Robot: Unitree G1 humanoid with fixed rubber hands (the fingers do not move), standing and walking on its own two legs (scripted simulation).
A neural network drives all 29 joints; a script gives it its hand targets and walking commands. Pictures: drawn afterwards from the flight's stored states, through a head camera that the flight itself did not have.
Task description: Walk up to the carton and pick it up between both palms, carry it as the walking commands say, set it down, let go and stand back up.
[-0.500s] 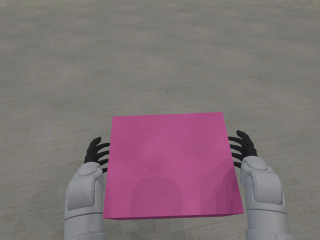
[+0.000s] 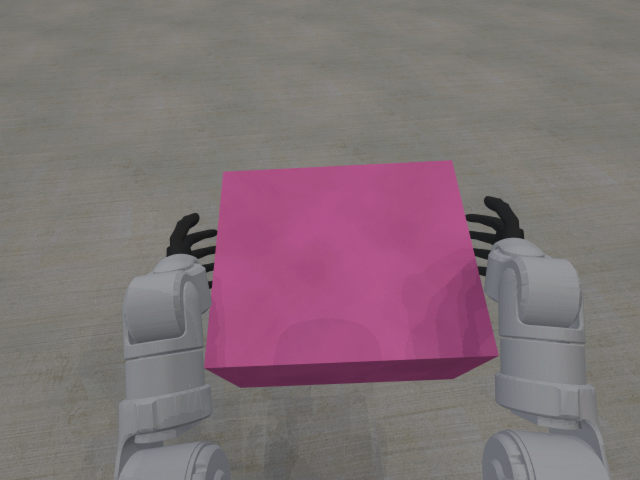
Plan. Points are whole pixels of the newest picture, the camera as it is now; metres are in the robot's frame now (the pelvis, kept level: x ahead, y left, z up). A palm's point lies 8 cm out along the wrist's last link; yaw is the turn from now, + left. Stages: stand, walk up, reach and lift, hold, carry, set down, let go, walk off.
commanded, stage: carry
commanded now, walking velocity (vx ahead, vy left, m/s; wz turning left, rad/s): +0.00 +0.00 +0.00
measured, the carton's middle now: (341, 278) +0.38 -0.02 +0.06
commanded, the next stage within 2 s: hold in 1.90 s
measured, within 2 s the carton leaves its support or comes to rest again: neither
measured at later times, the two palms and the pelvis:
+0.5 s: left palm (137, 305) +0.30 +0.20 +0.13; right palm (484, 281) +0.31 -0.16 +0.15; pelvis -0.04 +0.01 +0.00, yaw +1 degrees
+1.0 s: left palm (161, 304) +0.30 +0.18 +0.13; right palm (503, 279) +0.31 -0.18 +0.15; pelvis -0.04 +0.00 +0.00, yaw +0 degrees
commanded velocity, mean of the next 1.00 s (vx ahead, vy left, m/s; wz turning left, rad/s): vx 0.00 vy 0.00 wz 0.00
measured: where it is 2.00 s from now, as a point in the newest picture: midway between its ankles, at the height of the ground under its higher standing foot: outside the picture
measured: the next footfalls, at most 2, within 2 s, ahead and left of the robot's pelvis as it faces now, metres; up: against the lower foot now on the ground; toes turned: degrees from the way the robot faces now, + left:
left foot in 0.02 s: +0.06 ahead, +0.11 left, +0.00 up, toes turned -4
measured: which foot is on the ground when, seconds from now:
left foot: up 0.00-0.00, down 0.02-1.00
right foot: down 0.00-1.00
